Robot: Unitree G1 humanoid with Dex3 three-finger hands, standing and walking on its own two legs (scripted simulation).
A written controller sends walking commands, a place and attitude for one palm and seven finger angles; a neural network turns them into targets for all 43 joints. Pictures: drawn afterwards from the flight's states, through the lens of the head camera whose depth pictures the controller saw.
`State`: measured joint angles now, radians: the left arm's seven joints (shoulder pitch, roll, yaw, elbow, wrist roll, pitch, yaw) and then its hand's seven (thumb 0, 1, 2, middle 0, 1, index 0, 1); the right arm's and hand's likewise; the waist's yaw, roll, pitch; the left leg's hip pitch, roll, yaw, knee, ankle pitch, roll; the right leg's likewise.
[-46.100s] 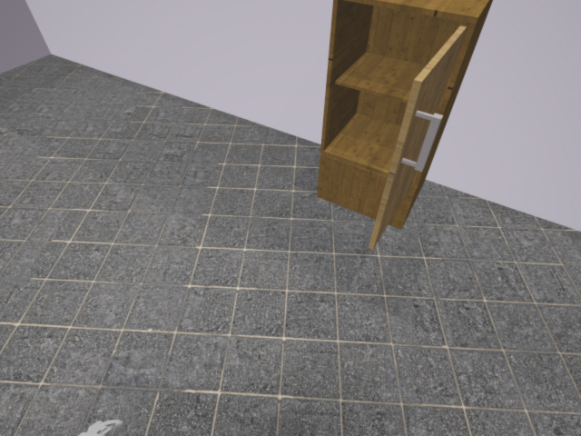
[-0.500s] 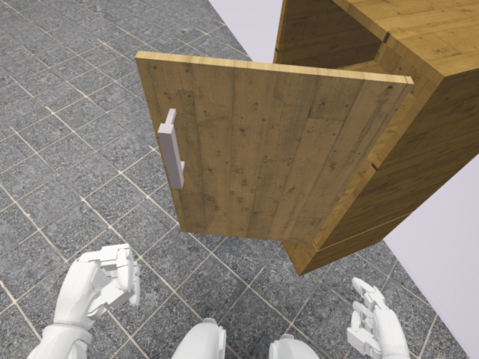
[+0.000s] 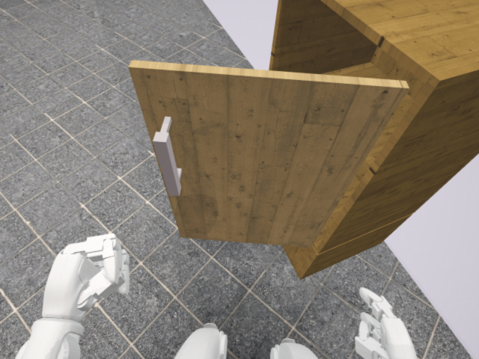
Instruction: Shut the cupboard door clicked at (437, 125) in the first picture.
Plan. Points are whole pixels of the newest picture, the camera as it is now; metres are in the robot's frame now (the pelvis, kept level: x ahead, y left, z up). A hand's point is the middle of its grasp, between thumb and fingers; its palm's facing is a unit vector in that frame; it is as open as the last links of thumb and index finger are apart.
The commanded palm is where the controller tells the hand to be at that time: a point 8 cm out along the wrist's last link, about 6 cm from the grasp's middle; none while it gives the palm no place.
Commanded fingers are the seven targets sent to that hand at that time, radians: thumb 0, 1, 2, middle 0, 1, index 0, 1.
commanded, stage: bring the fist close to the handle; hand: left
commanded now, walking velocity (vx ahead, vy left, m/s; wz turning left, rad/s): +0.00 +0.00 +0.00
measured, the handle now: (171, 159) +0.45 +0.16 +0.05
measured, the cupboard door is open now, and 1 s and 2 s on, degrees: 63 63 61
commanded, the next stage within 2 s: push the door shut along its arc in 1.46 s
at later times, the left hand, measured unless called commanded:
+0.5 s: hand (148, 244) +0.28 +0.16 +0.05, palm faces -0.03 -1.00 -0.02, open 3.1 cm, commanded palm +0.26 +0.22 +0.05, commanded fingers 0.00 0.90 0.90 -1.30 -1.50 -1.30 -1.50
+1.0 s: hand (171, 221) +0.32 +0.14 +0.05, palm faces -0.05 -1.00 -0.02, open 3.1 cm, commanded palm +0.30 +0.19 +0.05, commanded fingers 0.00 0.90 0.90 -1.30 -1.50 -1.30 -1.50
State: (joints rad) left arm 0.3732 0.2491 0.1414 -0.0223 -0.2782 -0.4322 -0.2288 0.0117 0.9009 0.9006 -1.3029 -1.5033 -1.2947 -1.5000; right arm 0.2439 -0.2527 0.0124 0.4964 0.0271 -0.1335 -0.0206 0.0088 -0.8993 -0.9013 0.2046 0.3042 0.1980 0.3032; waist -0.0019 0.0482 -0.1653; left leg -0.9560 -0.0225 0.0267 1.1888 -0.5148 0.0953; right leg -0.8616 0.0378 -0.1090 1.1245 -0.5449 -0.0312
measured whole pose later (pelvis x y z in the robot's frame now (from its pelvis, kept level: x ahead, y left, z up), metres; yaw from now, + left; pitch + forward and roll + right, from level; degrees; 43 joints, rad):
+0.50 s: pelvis +0.00 -0.01 +0.00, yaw +0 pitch +16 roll -3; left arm 0.16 0.25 0.12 0.11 -0.26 -0.36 -0.20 0.02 0.90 0.90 -1.30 -1.50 -1.29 -1.50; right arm 0.26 -0.25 0.03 0.51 0.03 -0.11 -0.03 0.01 -0.90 -0.90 0.21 0.30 0.20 0.30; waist -0.02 0.04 -0.16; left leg -0.94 -0.01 0.03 1.16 -0.50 0.08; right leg -0.86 0.05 -0.10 1.11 -0.54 -0.05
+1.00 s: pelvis +0.00 -0.01 +0.00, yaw +0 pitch +16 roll -3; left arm -0.06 0.21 0.08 0.32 -0.21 -0.38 -0.15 0.01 0.90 0.90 -1.30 -1.50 -1.30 -1.50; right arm 0.23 -0.25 0.02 0.55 0.03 -0.06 -0.01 0.01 -0.90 -0.90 0.20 0.30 0.20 0.30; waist -0.02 0.05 -0.15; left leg -0.94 -0.02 0.04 1.15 -0.50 0.08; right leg -0.87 0.04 -0.10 1.12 -0.54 -0.05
